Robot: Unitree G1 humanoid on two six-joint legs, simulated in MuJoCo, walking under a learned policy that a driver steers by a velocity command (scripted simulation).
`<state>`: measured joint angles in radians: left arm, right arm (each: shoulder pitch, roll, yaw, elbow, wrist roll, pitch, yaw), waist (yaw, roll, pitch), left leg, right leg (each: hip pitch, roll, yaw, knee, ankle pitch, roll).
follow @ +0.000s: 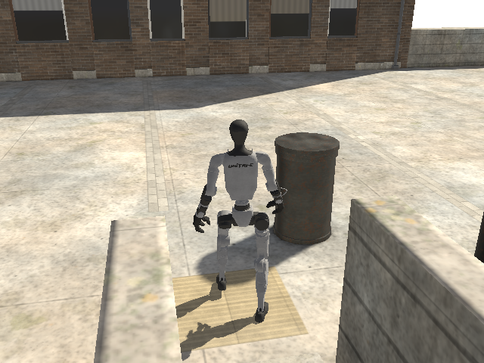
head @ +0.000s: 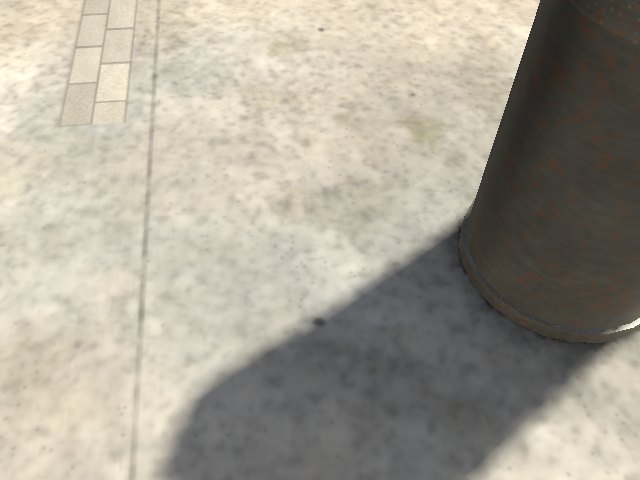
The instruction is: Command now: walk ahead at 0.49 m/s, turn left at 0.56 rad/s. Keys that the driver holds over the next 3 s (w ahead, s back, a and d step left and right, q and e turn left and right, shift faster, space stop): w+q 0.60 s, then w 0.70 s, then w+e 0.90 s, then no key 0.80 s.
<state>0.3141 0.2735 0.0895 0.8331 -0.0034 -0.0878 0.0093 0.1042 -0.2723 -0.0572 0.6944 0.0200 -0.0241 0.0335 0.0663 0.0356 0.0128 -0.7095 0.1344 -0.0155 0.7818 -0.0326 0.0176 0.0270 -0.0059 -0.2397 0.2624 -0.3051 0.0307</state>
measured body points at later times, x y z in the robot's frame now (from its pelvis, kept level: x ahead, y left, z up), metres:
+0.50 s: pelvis +0.28 +0.06 +0.01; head +0.31 +0.09 +0.46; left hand +0.45 +0.35 -0.07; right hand +0.42 -0.20 -0.09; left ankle +0.19 +0.13 -0.73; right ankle +0.50 -0.05 -0.69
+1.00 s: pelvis +0.54 +0.13 +0.01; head +0.58 +0.15 +0.45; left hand +0.39 +0.38 -0.12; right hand +0.86 +0.06 -0.06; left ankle +0.62 +0.33 -0.70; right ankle +0.50 -0.02 -0.73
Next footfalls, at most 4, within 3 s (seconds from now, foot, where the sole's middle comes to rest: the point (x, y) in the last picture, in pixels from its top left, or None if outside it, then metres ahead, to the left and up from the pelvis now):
0.10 left None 0.23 0.13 -0.77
0.60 right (344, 452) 0.54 0.00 -0.77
1.08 left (189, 380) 0.67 0.35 -0.77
1.62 right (253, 253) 1.04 0.26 -0.77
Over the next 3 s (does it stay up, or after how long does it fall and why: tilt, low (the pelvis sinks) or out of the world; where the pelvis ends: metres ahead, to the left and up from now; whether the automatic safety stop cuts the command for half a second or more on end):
stays up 1.36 0.39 0.00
